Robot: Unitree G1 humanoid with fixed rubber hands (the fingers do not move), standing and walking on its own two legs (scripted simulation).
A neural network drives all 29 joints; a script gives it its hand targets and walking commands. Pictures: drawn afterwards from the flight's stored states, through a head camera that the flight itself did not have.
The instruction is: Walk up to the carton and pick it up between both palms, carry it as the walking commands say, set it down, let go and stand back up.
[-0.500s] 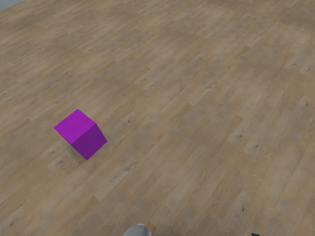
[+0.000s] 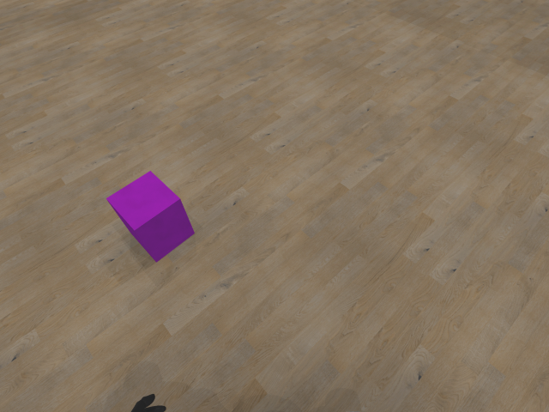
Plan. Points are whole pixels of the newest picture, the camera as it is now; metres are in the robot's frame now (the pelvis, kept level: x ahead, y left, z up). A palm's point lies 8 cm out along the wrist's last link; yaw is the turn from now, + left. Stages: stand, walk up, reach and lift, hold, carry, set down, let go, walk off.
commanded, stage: walk up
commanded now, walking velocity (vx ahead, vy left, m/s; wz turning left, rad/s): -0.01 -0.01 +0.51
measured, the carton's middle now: (153, 217) +0.88 +0.54 -0.64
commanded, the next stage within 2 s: none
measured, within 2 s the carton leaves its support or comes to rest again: neither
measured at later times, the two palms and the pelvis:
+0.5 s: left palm out of the picture +0.01 +0.25 -0.15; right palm out of the picture +0.13 -0.25 -0.12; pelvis +0.01 -0.01 +0.00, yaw +18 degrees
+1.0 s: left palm out of the picture +0.02 +0.13 -0.14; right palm (422, 283) +0.35 -0.25 -0.13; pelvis +0.14 -0.09 -0.01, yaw +39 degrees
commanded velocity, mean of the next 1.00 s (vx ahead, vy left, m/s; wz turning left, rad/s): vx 0.10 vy -0.20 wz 0.47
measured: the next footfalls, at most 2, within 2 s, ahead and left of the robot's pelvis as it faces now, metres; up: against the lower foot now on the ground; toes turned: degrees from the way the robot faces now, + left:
right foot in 0.02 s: +0.05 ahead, -0.14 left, +0.00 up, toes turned +1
left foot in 0.36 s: +0.01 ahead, +0.13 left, +0.00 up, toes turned +15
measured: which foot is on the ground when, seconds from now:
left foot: down 0.00-0.02, up 0.04-0.34, down 0.36-0.72, up 0.74-1.00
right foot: up 0.00-0.00, down 0.02-0.34, up 0.36-0.70, down 0.72-1.00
